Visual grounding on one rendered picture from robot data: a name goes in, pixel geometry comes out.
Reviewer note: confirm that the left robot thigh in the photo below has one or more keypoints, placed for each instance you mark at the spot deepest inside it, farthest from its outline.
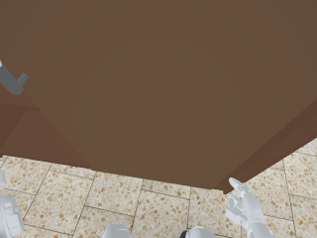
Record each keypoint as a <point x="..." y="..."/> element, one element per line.
<point x="117" y="230"/>

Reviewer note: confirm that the robot right forearm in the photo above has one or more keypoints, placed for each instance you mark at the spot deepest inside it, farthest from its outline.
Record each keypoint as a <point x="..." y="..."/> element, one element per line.
<point x="259" y="230"/>

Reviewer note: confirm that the robot left upper arm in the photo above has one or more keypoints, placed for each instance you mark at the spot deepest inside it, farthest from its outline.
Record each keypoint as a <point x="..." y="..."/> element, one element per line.
<point x="11" y="220"/>

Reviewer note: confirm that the right robot thigh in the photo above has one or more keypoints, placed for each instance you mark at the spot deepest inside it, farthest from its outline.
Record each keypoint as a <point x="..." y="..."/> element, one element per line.
<point x="200" y="233"/>

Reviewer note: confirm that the robot right hand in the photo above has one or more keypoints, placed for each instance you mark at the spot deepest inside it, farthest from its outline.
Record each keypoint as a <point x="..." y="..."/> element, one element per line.
<point x="247" y="210"/>

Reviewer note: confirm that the wardrobe door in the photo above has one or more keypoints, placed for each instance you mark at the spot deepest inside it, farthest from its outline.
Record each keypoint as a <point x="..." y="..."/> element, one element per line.
<point x="307" y="114"/>
<point x="177" y="91"/>

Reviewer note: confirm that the handle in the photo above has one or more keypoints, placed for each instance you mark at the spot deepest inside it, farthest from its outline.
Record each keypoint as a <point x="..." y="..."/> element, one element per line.
<point x="13" y="85"/>

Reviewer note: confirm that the robot thigh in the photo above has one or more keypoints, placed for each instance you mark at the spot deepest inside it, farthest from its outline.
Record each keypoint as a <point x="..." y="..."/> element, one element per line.
<point x="117" y="230"/>
<point x="200" y="233"/>

